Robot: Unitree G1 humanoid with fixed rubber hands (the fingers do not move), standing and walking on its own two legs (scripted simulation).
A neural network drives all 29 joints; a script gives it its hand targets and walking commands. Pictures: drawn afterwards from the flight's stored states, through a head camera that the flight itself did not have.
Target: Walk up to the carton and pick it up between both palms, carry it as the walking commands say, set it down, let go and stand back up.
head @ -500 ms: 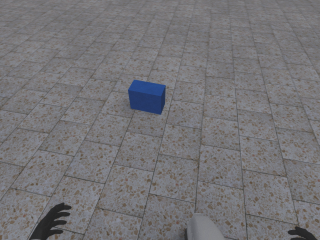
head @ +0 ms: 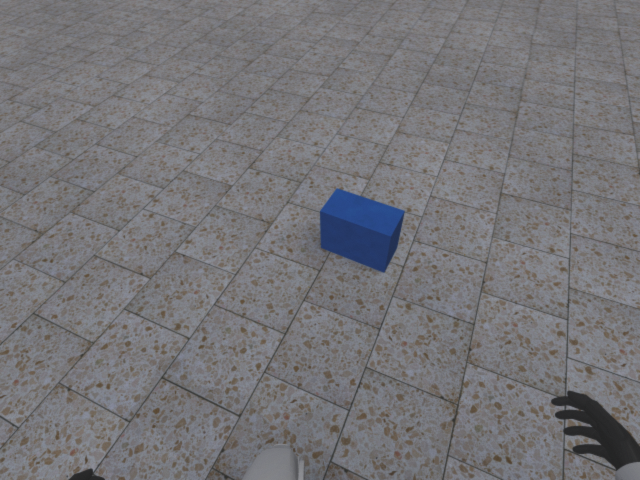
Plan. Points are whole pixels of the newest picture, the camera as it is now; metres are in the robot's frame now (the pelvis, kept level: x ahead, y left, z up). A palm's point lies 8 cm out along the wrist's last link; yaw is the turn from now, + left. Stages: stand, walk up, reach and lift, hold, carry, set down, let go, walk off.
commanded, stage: walk up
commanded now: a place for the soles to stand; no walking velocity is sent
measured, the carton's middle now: (360, 230) +1.08 -0.06 -0.65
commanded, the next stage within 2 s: none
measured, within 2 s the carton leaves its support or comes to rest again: neither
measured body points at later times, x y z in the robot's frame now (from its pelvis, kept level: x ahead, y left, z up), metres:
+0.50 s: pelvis +0.22 -0.02 -0.02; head +0.22 -0.03 +0.43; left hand +0.42 +0.29 -0.04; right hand +0.26 -0.37 -0.09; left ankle +0.15 +0.13 -0.69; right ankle +0.30 -0.14 -0.73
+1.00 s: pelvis +0.41 +0.00 +0.00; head +0.41 +0.02 +0.45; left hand +0.54 +0.32 -0.07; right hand +0.51 -0.34 -0.03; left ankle +0.44 +0.12 -0.73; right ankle +0.46 -0.14 -0.68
